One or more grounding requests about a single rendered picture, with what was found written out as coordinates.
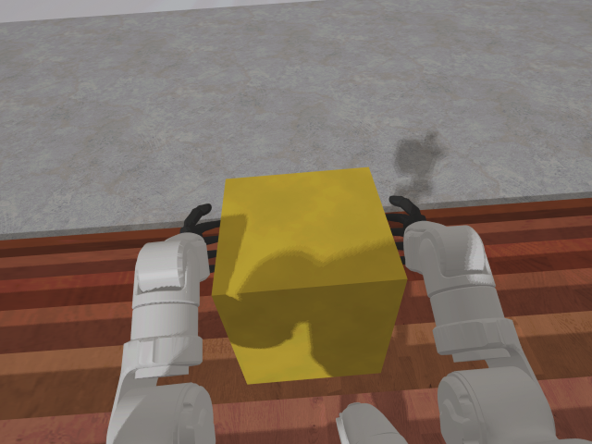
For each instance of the right robot thigh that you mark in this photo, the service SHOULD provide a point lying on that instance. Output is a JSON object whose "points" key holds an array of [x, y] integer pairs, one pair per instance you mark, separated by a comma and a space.
{"points": [[365, 424]]}

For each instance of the left robot forearm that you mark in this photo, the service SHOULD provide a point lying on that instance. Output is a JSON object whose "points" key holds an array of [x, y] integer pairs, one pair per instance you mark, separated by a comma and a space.
{"points": [[164, 337]]}

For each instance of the right robot forearm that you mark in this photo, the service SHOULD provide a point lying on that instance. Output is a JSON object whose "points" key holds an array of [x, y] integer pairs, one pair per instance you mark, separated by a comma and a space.
{"points": [[470, 323]]}

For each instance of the robot left upper arm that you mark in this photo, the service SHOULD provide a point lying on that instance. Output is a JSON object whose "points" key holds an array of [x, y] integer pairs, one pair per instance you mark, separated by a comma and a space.
{"points": [[169, 414]]}

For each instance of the robot right upper arm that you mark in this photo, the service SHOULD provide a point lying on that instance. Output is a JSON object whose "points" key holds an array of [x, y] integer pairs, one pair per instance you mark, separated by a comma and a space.
{"points": [[500, 405]]}

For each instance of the carton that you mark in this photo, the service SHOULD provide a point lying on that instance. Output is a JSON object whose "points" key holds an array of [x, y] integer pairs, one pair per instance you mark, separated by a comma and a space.
{"points": [[308, 279]]}

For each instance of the robot right hand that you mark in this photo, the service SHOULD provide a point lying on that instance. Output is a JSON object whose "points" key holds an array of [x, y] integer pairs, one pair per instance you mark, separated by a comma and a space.
{"points": [[414, 215]]}

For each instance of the robot left hand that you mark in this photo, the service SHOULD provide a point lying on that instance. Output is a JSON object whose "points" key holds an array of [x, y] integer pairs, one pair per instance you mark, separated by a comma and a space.
{"points": [[191, 221]]}

